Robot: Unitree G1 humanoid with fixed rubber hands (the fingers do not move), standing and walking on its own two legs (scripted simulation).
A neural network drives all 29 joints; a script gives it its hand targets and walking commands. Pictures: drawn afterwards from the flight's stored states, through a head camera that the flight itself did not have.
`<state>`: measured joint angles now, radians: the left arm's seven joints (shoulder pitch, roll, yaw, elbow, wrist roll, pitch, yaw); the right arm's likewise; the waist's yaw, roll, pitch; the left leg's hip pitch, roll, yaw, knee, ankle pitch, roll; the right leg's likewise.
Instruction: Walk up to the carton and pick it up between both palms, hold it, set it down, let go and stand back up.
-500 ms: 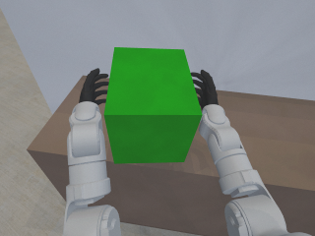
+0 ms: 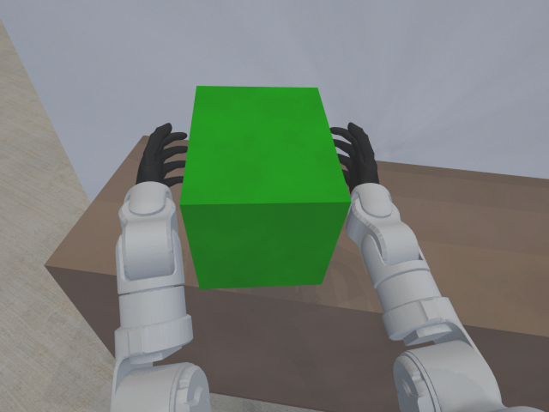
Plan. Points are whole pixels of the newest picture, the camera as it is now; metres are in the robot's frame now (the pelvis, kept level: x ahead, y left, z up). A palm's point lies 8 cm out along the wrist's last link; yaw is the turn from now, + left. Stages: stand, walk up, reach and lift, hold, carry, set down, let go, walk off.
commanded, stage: hold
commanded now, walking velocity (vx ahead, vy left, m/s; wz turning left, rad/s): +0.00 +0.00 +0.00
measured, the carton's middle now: (259, 186) +0.40 +0.00 +0.13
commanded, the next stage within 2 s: set down in 1.32 s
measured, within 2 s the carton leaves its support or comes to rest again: neither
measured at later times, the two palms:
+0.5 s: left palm (157, 181) +0.36 +0.14 +0.19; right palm (363, 179) +0.36 -0.14 +0.17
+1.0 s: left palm (152, 184) +0.35 +0.14 +0.19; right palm (359, 183) +0.35 -0.14 +0.17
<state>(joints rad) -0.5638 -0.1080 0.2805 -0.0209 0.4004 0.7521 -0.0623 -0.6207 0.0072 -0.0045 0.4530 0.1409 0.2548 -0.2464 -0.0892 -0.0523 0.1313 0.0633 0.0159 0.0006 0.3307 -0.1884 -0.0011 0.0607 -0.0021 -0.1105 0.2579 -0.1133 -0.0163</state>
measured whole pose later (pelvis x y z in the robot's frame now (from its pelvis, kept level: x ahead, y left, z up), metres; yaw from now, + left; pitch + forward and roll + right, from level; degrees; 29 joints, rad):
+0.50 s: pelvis +0.00 +0.00 +0.00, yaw +0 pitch -11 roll -1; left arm -0.59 -0.11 0.28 0.01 0.41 0.75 -0.06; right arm -0.64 0.01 -0.03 0.48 0.12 0.24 -0.23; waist -0.08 -0.05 0.13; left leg 0.05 0.02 0.01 0.33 -0.18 0.00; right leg 0.05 0.00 -0.10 0.26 -0.11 -0.02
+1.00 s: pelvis +0.00 +0.00 +0.00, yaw +0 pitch -11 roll -1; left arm -0.59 -0.10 0.28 0.01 0.40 0.75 -0.06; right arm -0.63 0.02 -0.03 0.47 0.12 0.25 -0.24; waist -0.08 -0.05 0.13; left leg 0.04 0.01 0.01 0.33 -0.18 0.00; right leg 0.04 -0.01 -0.10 0.26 -0.10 -0.01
